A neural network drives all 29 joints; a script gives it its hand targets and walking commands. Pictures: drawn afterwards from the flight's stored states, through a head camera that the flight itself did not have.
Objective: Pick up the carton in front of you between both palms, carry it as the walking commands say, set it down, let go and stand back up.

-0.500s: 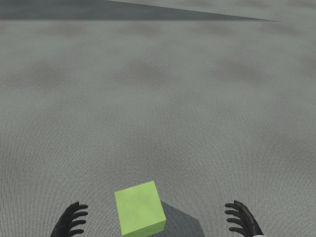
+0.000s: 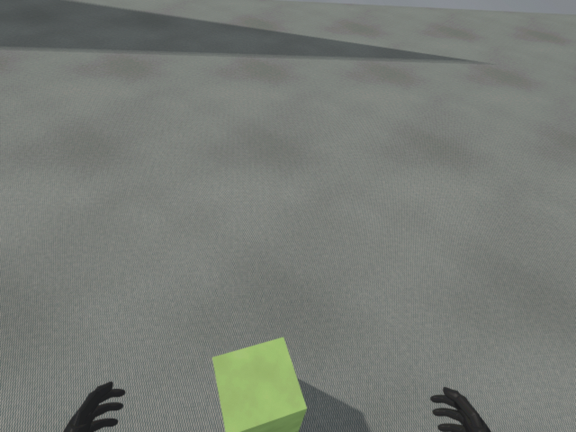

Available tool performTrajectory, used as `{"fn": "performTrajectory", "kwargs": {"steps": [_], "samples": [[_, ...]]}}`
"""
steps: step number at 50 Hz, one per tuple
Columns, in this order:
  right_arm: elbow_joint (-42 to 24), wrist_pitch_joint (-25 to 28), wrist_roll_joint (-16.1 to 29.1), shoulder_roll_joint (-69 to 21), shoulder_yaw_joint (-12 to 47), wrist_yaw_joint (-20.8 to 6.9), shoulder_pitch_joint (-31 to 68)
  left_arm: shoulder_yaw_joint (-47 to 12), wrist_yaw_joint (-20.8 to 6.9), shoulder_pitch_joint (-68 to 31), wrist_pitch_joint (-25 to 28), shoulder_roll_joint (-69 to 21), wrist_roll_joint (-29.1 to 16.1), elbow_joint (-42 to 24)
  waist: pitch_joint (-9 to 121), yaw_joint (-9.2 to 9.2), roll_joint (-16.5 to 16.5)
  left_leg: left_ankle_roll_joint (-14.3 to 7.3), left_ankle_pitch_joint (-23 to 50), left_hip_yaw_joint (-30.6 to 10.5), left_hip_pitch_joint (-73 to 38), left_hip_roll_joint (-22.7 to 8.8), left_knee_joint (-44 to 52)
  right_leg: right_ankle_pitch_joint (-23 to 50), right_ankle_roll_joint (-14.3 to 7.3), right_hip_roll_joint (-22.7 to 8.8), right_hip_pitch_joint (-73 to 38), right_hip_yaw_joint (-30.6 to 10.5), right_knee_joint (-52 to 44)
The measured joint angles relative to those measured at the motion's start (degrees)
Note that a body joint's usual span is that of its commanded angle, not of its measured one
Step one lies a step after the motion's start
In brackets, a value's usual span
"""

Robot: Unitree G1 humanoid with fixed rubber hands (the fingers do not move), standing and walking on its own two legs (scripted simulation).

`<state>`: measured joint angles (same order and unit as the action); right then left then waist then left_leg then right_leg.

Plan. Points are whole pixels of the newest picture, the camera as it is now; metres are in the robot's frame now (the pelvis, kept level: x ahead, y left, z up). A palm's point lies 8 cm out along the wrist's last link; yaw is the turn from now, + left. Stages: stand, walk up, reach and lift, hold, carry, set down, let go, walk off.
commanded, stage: stand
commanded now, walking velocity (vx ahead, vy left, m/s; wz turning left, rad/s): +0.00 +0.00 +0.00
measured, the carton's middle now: (257, 396) +0.38 +0.04 -0.64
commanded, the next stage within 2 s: none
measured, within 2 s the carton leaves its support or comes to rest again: neither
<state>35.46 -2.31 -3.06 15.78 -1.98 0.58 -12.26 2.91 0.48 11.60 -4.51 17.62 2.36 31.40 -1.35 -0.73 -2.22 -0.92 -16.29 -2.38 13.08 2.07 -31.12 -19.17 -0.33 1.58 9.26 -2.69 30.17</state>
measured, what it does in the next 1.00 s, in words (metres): stands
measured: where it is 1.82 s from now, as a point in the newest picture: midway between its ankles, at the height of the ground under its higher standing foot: outside the picture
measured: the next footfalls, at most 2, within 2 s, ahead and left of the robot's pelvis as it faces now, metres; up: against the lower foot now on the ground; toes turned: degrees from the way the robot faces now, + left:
none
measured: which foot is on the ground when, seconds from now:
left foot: down 0.00-1.00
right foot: down 0.00-1.00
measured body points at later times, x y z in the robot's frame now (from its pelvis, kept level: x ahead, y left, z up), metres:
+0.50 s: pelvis +0.02 +0.02 +0.00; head +0.03 +0.03 +0.45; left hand +0.17 +0.31 -0.10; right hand +0.15 -0.28 -0.09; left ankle +0.01 +0.11 -0.73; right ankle -0.03 -0.12 -0.73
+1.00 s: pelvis +0.00 +0.01 +0.01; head -0.01 +0.02 +0.46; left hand +0.12 +0.31 -0.11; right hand +0.10 -0.30 -0.09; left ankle +0.01 +0.11 -0.73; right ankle -0.03 -0.12 -0.73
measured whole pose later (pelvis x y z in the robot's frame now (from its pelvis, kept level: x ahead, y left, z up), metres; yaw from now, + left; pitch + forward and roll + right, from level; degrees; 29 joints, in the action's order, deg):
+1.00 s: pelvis +0.00 +0.01 +0.01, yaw -1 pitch -2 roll +0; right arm 54.8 0.5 -1.4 20.6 -1.4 0.8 -8.2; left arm 0.5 1.1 9.7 0.6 21.3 1.5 52.8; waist -1.3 0.3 -1.4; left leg -1.5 -12.1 -0.8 8.3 1.8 -22.8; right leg -14.2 0.6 0.9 4.6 -3.9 21.2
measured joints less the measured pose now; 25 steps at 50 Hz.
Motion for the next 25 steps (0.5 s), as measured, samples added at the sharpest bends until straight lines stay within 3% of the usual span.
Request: {"fn": "performTrajectory", "kwargs": {"steps": [9,25], "samples": [[5.4,2.1,0.6,3.1,-1.3,0.4,0.9,0.1,0.1,0.6,3.5,2.1,-0.1,7.5,0.6,0.77,-0.5,-1.0,-0.7,1.1,0.1,0.1,0.6,0.3,1.0,-0.4,-0.3,-1.0,-2.0],[11.6,2.4,1.4,3.0,0.2,0.8,3.4,-1.5,1.1,-1.7,4.4,2.8,-0.6,13.4,0.5,1.02,0.2,-1.5,0.1,2.0,-2.6,0.7,3.7,1.0,1.6,-1.3,-2.5,-1.7,-4.5]]}}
